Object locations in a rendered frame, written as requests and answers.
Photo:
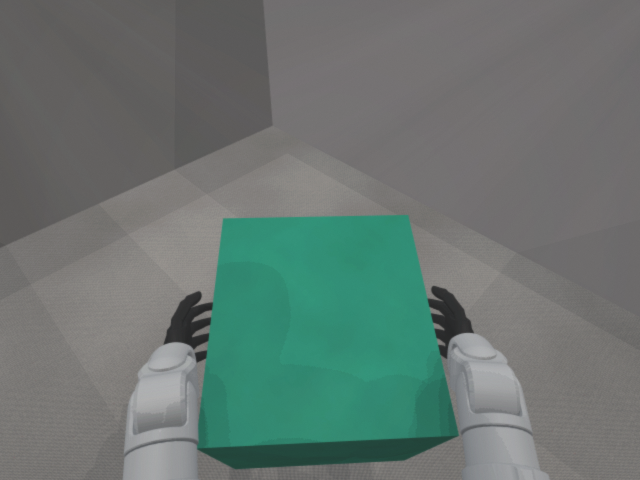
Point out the right robot hand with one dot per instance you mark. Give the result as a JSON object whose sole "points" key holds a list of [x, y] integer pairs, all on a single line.
{"points": [[454, 322]]}

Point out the robot right forearm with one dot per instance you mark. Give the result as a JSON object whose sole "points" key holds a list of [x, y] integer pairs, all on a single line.
{"points": [[493, 417]]}

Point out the carton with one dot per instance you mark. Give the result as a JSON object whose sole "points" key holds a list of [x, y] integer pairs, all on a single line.
{"points": [[322, 348]]}

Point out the robot left forearm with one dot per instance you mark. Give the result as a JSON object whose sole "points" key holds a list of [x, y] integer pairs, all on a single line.
{"points": [[162, 418]]}

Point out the left robot hand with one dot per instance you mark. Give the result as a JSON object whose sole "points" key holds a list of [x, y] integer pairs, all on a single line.
{"points": [[182, 328]]}

